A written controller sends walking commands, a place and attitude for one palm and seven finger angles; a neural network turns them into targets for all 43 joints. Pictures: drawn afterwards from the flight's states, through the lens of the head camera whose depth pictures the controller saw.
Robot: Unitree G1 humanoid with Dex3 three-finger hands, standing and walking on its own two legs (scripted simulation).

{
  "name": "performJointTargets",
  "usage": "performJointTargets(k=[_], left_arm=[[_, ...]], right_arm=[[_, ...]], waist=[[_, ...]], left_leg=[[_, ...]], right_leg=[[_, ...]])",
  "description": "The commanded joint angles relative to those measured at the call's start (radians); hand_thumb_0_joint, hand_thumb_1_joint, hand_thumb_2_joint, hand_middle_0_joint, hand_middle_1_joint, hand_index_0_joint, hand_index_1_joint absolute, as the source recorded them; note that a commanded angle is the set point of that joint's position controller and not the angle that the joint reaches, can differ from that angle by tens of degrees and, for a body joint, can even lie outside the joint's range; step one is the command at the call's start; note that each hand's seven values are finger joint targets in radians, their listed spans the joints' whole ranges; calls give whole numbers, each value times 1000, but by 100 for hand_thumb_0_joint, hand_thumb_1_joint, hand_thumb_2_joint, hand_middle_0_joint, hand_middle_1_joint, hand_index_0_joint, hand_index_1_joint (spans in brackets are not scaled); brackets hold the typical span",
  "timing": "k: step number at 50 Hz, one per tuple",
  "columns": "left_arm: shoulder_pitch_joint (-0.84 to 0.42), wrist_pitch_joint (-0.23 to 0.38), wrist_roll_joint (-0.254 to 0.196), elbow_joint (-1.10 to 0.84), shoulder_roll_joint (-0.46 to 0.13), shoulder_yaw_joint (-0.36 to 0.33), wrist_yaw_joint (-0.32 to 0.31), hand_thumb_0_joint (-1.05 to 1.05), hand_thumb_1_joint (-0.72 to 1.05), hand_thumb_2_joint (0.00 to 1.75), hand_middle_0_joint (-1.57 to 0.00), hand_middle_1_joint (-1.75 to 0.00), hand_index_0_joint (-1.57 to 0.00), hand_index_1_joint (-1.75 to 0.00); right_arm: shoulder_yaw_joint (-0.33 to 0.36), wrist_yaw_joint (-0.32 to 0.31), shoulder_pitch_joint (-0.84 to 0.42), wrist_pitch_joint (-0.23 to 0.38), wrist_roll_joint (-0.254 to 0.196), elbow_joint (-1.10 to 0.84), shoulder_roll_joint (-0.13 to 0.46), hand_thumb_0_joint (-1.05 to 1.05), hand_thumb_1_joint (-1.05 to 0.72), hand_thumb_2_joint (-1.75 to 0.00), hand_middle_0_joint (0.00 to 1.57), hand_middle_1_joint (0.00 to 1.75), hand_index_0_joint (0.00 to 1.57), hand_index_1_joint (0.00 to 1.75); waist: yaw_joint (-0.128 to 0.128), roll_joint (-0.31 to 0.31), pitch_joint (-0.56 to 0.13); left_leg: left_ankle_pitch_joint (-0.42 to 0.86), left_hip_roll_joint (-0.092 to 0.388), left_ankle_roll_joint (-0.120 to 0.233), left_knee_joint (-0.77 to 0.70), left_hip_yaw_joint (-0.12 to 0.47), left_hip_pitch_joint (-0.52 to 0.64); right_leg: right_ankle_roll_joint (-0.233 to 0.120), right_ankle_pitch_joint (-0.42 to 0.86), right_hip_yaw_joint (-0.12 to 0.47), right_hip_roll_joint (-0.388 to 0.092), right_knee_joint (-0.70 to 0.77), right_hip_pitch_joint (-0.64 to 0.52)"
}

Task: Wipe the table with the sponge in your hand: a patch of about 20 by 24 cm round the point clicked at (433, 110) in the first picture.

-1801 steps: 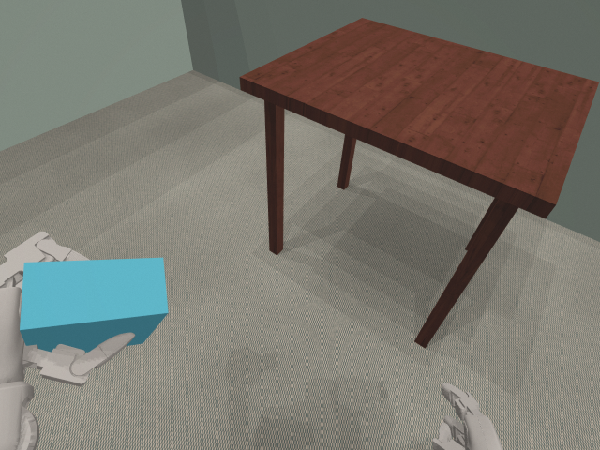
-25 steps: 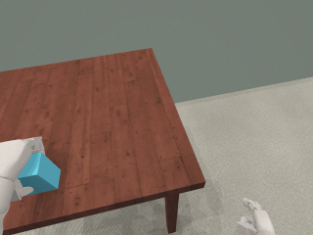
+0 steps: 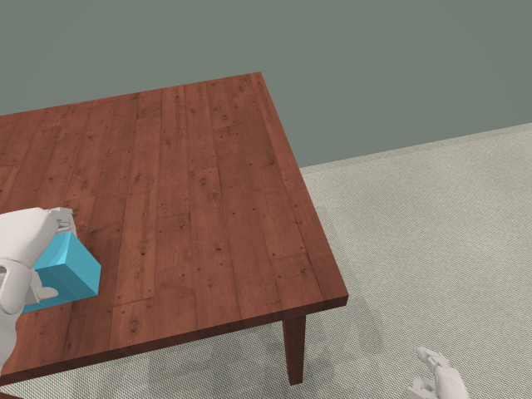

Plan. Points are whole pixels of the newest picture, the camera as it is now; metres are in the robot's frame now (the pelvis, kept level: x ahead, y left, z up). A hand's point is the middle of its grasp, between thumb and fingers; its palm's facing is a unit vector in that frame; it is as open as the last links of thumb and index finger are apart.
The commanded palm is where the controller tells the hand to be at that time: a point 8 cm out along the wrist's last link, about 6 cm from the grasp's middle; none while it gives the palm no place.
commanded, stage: wipe forward along the first lane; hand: left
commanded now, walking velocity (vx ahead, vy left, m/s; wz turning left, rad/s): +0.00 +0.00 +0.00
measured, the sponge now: (43, 281) +0.23 +0.39 +0.05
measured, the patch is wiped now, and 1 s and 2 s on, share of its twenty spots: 0.10 0.20 0.45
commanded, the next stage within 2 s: slide across to the middle lane in 1.32 s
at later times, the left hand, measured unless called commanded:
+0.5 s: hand (47, 234) +0.29 +0.39 +0.09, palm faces -0.20 +0.03 -0.98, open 9.5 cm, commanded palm +0.29 +0.39 +0.10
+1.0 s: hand (51, 212) +0.33 +0.41 +0.10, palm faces -0.21 +0.05 -0.98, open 9.5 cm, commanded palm +0.34 +0.40 +0.09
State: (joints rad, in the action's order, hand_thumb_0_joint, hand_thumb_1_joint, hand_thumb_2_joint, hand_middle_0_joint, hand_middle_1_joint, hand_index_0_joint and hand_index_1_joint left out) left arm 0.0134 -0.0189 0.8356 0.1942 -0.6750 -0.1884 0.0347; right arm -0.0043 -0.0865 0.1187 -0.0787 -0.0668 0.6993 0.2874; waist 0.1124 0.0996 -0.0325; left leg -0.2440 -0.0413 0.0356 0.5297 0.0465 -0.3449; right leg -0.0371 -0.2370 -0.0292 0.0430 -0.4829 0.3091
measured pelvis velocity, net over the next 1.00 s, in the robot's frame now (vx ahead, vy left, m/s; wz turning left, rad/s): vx -0.03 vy -0.02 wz -0.01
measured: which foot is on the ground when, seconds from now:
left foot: down 0.00-1.00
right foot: down 0.00-1.00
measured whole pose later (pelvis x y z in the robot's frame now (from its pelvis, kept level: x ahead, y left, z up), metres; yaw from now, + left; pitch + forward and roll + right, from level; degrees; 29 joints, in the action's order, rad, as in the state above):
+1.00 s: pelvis -0.03 -0.02 -0.03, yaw -1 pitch +12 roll -2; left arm -0.61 0.21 0.97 0.99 -0.90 -0.15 0.03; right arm 0.00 -0.07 0.29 -0.10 -0.10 0.69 0.34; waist 0.02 0.09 -0.09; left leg -0.30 -0.02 0.03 0.76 0.07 -0.68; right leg -0.06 -0.27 -0.06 0.08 -0.69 0.64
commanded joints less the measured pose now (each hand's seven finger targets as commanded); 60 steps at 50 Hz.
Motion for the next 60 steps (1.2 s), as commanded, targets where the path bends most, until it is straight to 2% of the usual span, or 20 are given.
performJointTargets(k=[1, 9, 12, 14, 17, 19, 23, 24, 26, 29, 34, 38, 42, 44, 46, 49, 50, 54, 59, 60], left_arm=[[-133, -5, 59, 96, -213, -38, -19, 0, 10, 130, -120, -160, -120, -160], [-337, 60, 80, 278, -243, -14, -15, 0, 10, 130, -120, -160, -120, -160], [-382, 80, 97, 363, -258, -3, -12, 0, 10, 130, -120, -160, -120, -160], [-412, 96, 104, 384, -260, 2, -8, 0, 10, 130, -120, -160, -120, -160], [-418, 117, 103, 448, -270, -2, -6, 0, 10, 130, -120, -160, -120, -160], [-471, 138, 105, 477, -311, -23, -4, 0, 10, 130, -120, -160, -120, -160], [-517, 174, 111, 522, -297, 0, -16, 0, 10, 130, -120, -160, -120, -160], [-532, 186, 113, 525, -332, -30, -22, 0, 10, 130, -120, -160, -120, -160], [-538, 193, 112, 563, -335, -24, -33, 0, 10, 130, -120, -160, -120, -160], [-609, 208, 117, 575, -356, -25, -48, 0, 10, 130, -120, -160, -120, -160], [-681, 200, 128, 630, -382, -12, -67, 0, 10, 130, -120, -160, -120, -160], [-722, 188, 138, 696, -390, 13, -67, 0, 10, 130, -120, -160, -120, -160], [-766, 192, 145, 712, -381, 43, -55, 0, 10, 130, -120, -160, -120, -160], [-768, 201, 153, 724, -433, 2, -52, 0, 10, 130, -120, -160, -120, -160], [-791, 202, 150, 741, -419, 25, -50, 0, 10, 130, -120, -160, -120, -160], [-818, 216, 157, 743, -422, 25, -49, 0, 10, 130, -120, -160, -120, -160], [-826, 215, 156, 756, -405, 47, -48, 0, 10, 130, -120, -160, -120, -160], [-838, 223, 159, 756, -429, 24, -53, 0, 10, 130, -120, -160, -120, -160], [-870, 219, 165, 796, -489, -3, -53, 0, 10, 130, -120, -160, -120, -160], [-876, 213, 171, 813, -469, 26, -51, 0, 10, 130, -120, -160, -120, -160]], right_arm=[[50, -6, -64, 40, 1, -136, 145, 0, -90, -90, 20, 30, 20, 30], [51, -6, -13, 51, -12, -129, 159, 0, -90, -90, 20, 30, 20, 30], [57, -5, 28, 44, -9, -116, 171, 0, -90, -90, 20, 30, 20, 30], [58, -2, 31, 45, -13, -126, 169, 0, -90, -90, 20, 30, 20, 30], [65, 1, 66, 31, -9, -118, 175, 0, -90, -90, 20, 30, 20, 30], [64, 2, 74, 29, -14, -119, 179, 0, -90, -90, 20, 30, 20, 30], [71, 6, 106, 24, -14, -116, 184, 0, -90, -90, 20, 30, 20, 30], [73, 5, 107, 26, -15, -116, 187, 0, -90, -90, 20, 30, 20, 30], [73, 6, 129, 18, -16, -114, 190, 0, -90, -90, 20, 30, 20, 30], [74, 8, 139, 21, -21, -110, 196, 0, -90, -90, 20, 30, 20, 30], [72, 10, 161, 20, -27, -103, 200, 0, -90, -90, 20, 30, 20, 30], [68, 11, 183, 14, -27, -95, 205, 0, -90, -90, 20, 30, 20, 30], [64, 11, 193, 12, -28, -94, 205, 0, -90, -90, 20, 30, 20, 30], [62, 8, 196, 6, -30, -98, 208, 0, -90, -90, 20, 30, 20, 30], [60, 6, 207, 4, -31, -98, 207, 0, -90, -90, 20, 30, 20, 30], [58, 5, 212, 7, -31, -100, 207, 0, -90, -90, 20, 30, 20, 30], [57, 4, 223, 3, -32, -99, 207, 0, -90, -90, 20, 30, 20, 30], [57, 3, 224, -1, -34, -104, 207, 0, -90, -90, 20, 30, 20, 30], [52, 0, 241, -9, -35, -102, 215, 0, -90, -90, 20, 30, 20, 30], [50, 0, 251, -14, -33, -98, 214, 0, -90, -90, 20, 30, 20, 30]], waist=[[-52, -162, -88], [-84, -194, -37], [-86, -203, -64], [-85, -166, -93], [-88, -205, -119], [-91, -201, -120], [-102, -198, -116], [-98, -191, -130], [-108, -225, -128], [-116, -194, -138], [-131, -168, -159], [-148, -205, -168], [-156, -165, -179], [-144, -148, -198], [-160, -180, -177], [-155, -138, -184], [-166, -165, -185], [-160, -137, -216], [-162, -161, -229], [-171, -156, -225]], left_leg=[[37, -5, 22, -43, -4, 2], [-77, -6, 30, -21, -9, -78], [-84, -12, 30, 7, -17, -116], [-73, -12, 30, 16, -15, -123], [-69, -13, 31, 52, -24, -158], [-78, -10, 32, 57, -19, -186], [-110, -9, 33, 82, -23, -216], [-101, -5, 33, 81, -18, -224], [-122, -9, 33, 102, -20, -255], [-139, -4, 34, 101, -16, -272], [-171, 0, 34, 121, -18, -300], [-172, 1, 34, 141, -15, -331], [-170, 3, 34, 144, -12, -328], [-148, 3, 34, 145, -12, -336], [-174, 2, 36, 151, -14, -349], [-163, 7, 35, 140, -7, -333], [-168, 4, 38, 148, -7, -331], [-143, 7, 35, 147, -11, -324], [-128, 7, 37, 148, -14, -335], [-132, 5, 38, 146, -13, -330]], right_leg=[[-12, 22, 63, -15, 99, -16], [-10, -98, 81, -12, 103, 75], [-4, -97, 73, -21, 82, 75], [-12, -75, 88, -22, 69, 74], [-6, -40, 98, -31, 50, 59], [-10, -49, 113, -31, 44, 66], [-7, -85, 108, -32, 31, 109], [-14, -73, 121, -32, 26, 101], [-7, -95, 121, -34, 22, 104], [-11, -127, 120, -30, 14, 136], [-12, -181, 137, -34, 14, 156], [-6, -174, 143, -36, 8, 152], [-11, -157, 137, -32, -2, 165], [-18, -131, 140, -26, -10, 152], [-10, -164, 134, -27, -3, 166], [-19, -156, 115, -17, -17, 195], [-14, -158, 110, -16, -17, 197], [-19, -117, 111, -14, -26, 193], [-16, -97, 102, -7, -31, 181], [-14, -100, 91, -5, -34, 191]])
